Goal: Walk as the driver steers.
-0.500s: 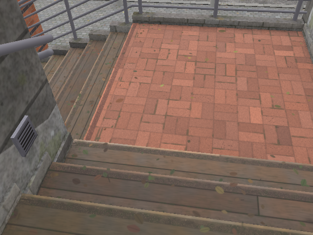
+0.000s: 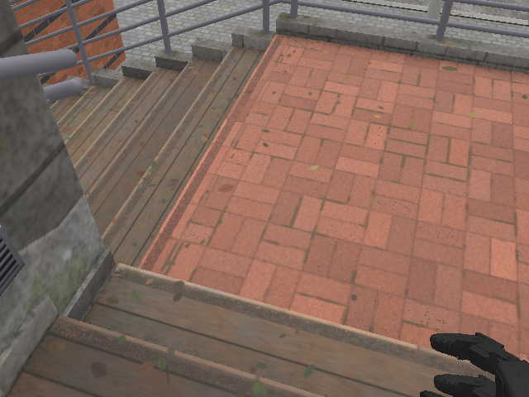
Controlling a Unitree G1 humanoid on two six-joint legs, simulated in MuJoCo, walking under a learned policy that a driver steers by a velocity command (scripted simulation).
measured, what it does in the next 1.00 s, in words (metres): goes down, turning right: left foot 0.15 m lower, then right foot 0.15 m lower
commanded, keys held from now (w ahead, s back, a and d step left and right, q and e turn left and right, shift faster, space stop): w+shift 0.38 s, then w+e+shift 0.62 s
